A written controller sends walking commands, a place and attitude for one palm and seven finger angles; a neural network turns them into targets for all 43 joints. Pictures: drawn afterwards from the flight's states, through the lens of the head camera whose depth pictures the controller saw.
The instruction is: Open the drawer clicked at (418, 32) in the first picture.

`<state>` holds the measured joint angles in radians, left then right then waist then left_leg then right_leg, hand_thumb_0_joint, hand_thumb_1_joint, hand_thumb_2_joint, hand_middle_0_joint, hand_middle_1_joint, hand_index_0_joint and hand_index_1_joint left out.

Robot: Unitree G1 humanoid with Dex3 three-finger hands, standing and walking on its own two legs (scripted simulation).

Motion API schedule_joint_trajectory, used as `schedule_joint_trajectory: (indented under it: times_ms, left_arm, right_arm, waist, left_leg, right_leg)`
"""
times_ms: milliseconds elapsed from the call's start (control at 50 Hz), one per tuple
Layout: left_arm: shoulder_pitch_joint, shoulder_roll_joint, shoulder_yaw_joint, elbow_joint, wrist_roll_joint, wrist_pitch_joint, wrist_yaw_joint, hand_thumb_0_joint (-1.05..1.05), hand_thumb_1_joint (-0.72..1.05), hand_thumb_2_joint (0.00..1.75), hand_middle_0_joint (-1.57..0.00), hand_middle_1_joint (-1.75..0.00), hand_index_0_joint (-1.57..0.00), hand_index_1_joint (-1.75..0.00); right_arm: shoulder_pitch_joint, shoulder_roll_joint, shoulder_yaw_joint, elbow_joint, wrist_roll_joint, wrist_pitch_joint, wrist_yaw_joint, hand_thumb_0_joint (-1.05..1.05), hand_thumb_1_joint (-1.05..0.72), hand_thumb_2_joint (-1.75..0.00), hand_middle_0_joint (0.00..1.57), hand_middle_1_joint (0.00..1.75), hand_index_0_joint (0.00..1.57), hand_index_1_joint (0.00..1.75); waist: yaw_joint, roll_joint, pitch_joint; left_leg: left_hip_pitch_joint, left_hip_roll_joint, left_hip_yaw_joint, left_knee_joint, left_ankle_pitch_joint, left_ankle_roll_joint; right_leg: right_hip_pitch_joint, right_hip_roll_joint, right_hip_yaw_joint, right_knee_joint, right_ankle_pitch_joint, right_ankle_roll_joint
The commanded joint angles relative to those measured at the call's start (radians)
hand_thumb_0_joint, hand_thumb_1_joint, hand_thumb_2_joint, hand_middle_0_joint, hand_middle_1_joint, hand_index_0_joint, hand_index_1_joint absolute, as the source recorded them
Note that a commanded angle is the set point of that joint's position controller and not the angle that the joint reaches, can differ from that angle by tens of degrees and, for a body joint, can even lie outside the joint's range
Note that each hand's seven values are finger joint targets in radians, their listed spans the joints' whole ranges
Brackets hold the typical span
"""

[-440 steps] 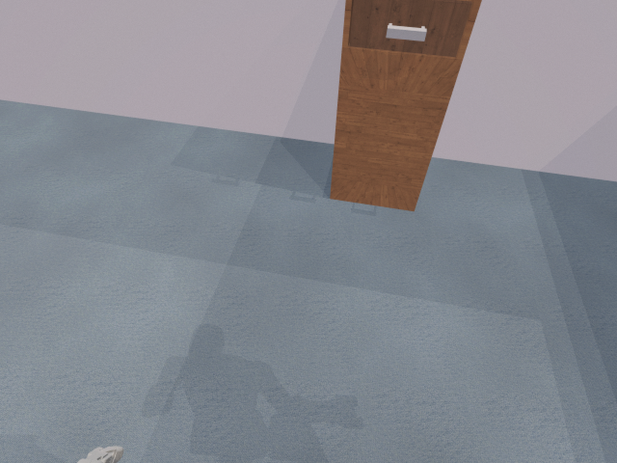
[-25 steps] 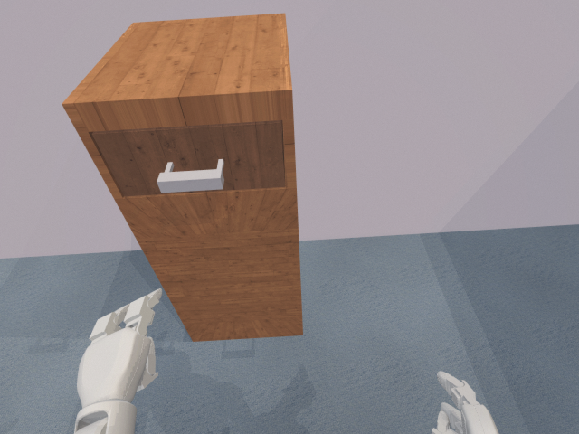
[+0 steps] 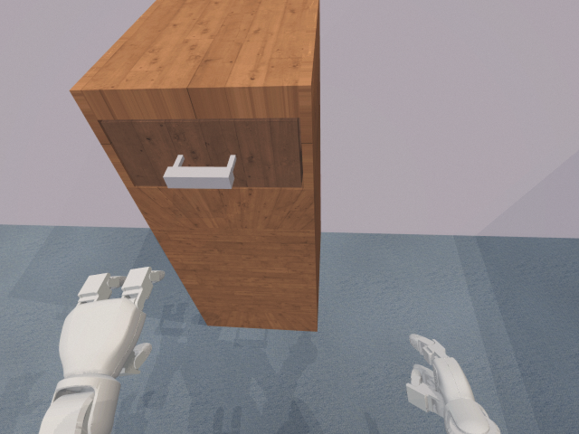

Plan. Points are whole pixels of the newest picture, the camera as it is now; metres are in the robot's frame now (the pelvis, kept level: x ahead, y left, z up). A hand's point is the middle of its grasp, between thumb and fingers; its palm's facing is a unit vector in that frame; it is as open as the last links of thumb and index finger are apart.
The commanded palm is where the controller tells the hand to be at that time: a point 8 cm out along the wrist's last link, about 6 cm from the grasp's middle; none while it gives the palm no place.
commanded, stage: raise the hand with hooked fingers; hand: left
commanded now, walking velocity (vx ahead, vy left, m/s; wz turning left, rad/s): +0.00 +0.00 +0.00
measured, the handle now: (202, 168) +0.53 +0.25 +0.05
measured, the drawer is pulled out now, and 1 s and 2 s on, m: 0.00 0.00 0.00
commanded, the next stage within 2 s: move the hooked fingers above the handle in 1.14 s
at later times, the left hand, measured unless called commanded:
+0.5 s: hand (114, 257) +0.28 +0.26 +0.12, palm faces +0.12 -0.06 -0.99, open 13.3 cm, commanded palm +0.25 +0.26 +0.18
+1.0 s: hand (95, 231) +0.29 +0.28 +0.16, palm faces +0.05 -0.06 -1.00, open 13.8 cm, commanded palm +0.26 +0.28 +0.23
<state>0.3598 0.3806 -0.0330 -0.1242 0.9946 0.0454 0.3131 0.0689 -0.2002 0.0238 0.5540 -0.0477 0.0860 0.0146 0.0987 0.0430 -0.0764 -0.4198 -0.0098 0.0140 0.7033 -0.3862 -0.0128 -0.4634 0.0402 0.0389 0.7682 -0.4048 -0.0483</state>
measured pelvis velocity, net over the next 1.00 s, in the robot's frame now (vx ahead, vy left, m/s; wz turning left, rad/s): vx -0.01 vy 0.03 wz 0.03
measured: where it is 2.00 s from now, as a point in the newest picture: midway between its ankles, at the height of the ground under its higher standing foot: outside the picture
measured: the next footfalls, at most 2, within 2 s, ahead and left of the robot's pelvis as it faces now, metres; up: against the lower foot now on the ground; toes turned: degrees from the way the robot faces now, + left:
none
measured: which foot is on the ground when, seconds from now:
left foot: down 0.00-1.00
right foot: down 0.00-1.00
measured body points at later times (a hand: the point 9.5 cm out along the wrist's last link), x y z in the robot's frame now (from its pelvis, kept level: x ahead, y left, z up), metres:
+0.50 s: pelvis +0.01 +0.02 +0.02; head +0.02 -0.02 +0.47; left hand +0.27 +0.27 +0.18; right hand +0.23 -0.19 -0.08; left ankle -0.02 +0.13 -0.71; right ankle -0.01 -0.09 -0.71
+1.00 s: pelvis -0.01 +0.03 +0.03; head +0.01 +0.00 +0.48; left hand +0.29 +0.28 +0.21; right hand +0.19 -0.18 -0.09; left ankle -0.02 +0.13 -0.71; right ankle -0.01 -0.09 -0.71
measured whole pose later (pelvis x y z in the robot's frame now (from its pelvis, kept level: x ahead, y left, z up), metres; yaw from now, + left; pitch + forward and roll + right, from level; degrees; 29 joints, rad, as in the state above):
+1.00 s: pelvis -0.01 +0.03 +0.03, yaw +2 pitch +0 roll +1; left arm -0.15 0.55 -0.02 -0.05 0.87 0.03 -0.09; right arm 0.14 -0.27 0.01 0.61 0.02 0.13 0.01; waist 0.09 0.09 0.01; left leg -0.20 -0.05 -0.01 0.43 -0.23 0.03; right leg -0.22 0.00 0.02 0.46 -0.25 0.00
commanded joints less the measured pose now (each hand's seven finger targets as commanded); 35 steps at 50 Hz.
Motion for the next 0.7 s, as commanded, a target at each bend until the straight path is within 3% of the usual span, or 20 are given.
schedule_joint_trajectory:
  times_ms: [0,80,120,180,300,360,440,480,520,600,660,680]
  left_arm:
    - [-0.001,0.218,0.164,-0.219,-0.011,-0.014,-0.006,0.00,-0.01,0.51,-0.27,-0.88,-0.27,-0.88]
    - [-0.110,0.236,0.186,-0.259,-0.013,-0.036,0.007,0.00,-0.10,0.47,-0.27,-0.94,-0.27,-0.94]
    - [-0.144,0.218,0.171,-0.264,-0.024,-0.040,0.010,0.00,-0.15,0.45,-0.27,-0.98,-0.27,-0.98]
    - [-0.203,0.234,0.169,-0.253,-0.042,-0.029,-0.010,0.00,-0.22,0.42,-0.28,-1.02,-0.28,-1.02]
    - [-0.334,0.245,0.124,-0.239,-0.053,0.021,-0.095,0.00,-0.36,0.36,-0.29,-1.11,-0.29,-1.11]
    - [-0.422,0.280,0.130,-0.232,-0.050,0.040,-0.137,0.00,-0.43,0.33,-0.29,-1.15,-0.29,-1.15]
    - [-0.532,0.311,0.136,-0.161,-0.072,0.065,-0.198,0.00,-0.50,0.30,-0.30,-1.20,-0.30,-1.20]
    - [-0.594,0.345,0.155,-0.174,-0.072,0.066,-0.222,0.00,-0.50,0.30,-0.30,-1.20,-0.30,-1.20]
    - [-0.650,0.334,0.130,-0.171,-0.077,0.064,-0.250,0.00,-0.50,0.30,-0.30,-1.20,-0.30,-1.20]
    - [-0.732,0.341,0.117,-0.110,-0.093,0.066,-0.307,0.00,-0.50,0.30,-0.30,-1.20,-0.30,-1.20]
    - [-0.811,0.374,0.125,-0.096,-0.098,0.059,-0.338,0.00,-0.50,0.30,-0.30,-1.20,-0.30,-1.20]
    - [-0.835,0.387,0.136,-0.095,-0.103,0.054,-0.346,0.00,-0.50,0.30,-0.30,-1.20,-0.30,-1.20]
  right_arm:
    - [-0.109,-0.123,-0.042,-0.145,0.002,-0.049,-0.015,0.00,-0.90,-0.90,0.20,0.30,0.20,0.30]
    - [-0.105,-0.127,-0.060,-0.130,0.002,-0.049,-0.017,0.00,-0.90,-0.90,0.20,0.30,0.20,0.30]
    - [-0.097,-0.125,-0.071,-0.121,0.006,-0.054,-0.019,0.00,-0.90,-0.90,0.20,0.30,0.20,0.30]
    - [-0.103,-0.132,-0.078,-0.111,0.017,-0.053,-0.023,0.00,-0.90,-0.90,0.20,0.30,0.20,0.30]
    - [-0.109,-0.138,-0.072,-0.101,0.034,-0.033,-0.026,0.00,-0.90,-0.90,0.20,0.30,0.20,0.30]
    - [-0.114,-0.138,-0.066,-0.102,0.040,-0.016,-0.029,0.00,-0.90,-0.90,0.20,0.30,0.20,0.30]
    - [-0.118,-0.139,-0.051,-0.098,0.053,0.001,-0.034,0.00,-0.90,-0.90,0.20,0.30,0.20,0.30]
    - [-0.124,-0.142,-0.047,-0.103,0.055,0.005,-0.033,0.00,-0.90,-0.90,0.20,0.30,0.20,0.30]
    - [-0.117,-0.139,-0.044,-0.098,0.056,0.009,-0.032,0.00,-0.90,-0.90,0.20,0.30,0.20,0.30]
    - [-0.109,-0.144,-0.037,-0.095,0.060,0.009,-0.029,0.00,-0.90,-0.90,0.20,0.30,0.20,0.30]
    - [-0.111,-0.150,-0.034,-0.094,0.063,0.011,-0.034,0.00,-0.90,-0.90,0.20,0.30,0.20,0.30]
    - [-0.112,-0.152,-0.033,-0.095,0.065,0.010,-0.033,0.00,-0.90,-0.90,0.20,0.30,0.20,0.30]
  waist:
    - [0.019,-0.100,-0.193]
    - [0.004,-0.054,-0.200]
    - [-0.002,-0.042,-0.212]
    - [-0.008,-0.057,-0.217]
    - [-0.005,-0.038,-0.187]
    - [-0.002,-0.014,-0.183]
    - [-0.008,-0.033,-0.135]
    - [-0.002,0.006,-0.175]
    - [-0.012,0.019,-0.171]
    - [-0.020,-0.013,-0.148]
    - [-0.024,-0.016,-0.141]
    - [-0.022,0.010,-0.149]
  left_leg:
    - [0.047,-0.045,-0.011,-0.099,0.351,0.041]
    - [0.088,-0.047,-0.009,-0.112,0.355,0.043]
    - [0.124,-0.046,-0.005,-0.112,0.377,0.046]
    - [0.145,-0.047,-0.007,-0.126,0.388,0.046]
    - [0.201,-0.034,-0.005,-0.178,0.457,0.044]
    - [0.232,-0.030,-0.006,-0.203,0.479,0.042]
    - [0.229,-0.028,-0.003,-0.244,0.436,0.040]
    - [0.255,-0.028,-0.007,-0.254,0.464,0.037]
    - [0.275,-0.025,-0.010,-0.260,0.493,0.036]
    - [0.277,-0.021,-0.013,-0.280,0.472,0.034]
    - [0.278,-0.021,-0.015,-0.295,0.457,0.034]
    - [0.282,-0.018,-0.018,-0.300,0.443,0.031]
  right_leg:
    - [0.285,-0.038,0.121,-0.152,0.597,0.013]
    - [0.275,-0.039,0.107,-0.178,0.555,0.012]
    - [0.268,-0.042,0.088,-0.179,0.566,0.013]
    - [0.276,-0.042,0.077,-0.193,0.559,0.016]
    - [0.292,-0.042,0.022,-0.221,0.529,0.014]
    - [0.303,-0.036,0.004,-0.241,0.499,0.013]
    - [0.325,-0.033,-0.010,-0.282,0.448,0.015]
    - [0.356,-0.030,-0.007,-0.288,0.453,0.010]
    - [0.354,-0.031,-0.018,-0.295,0.465,0.010]
    - [0.352,-0.029,-0.034,-0.318,0.429,0.011]
    - [0.354,-0.029,-0.037,-0.334,0.411,0.012]
    - [0.357,-0.027,-0.035,-0.339,0.383,0.009]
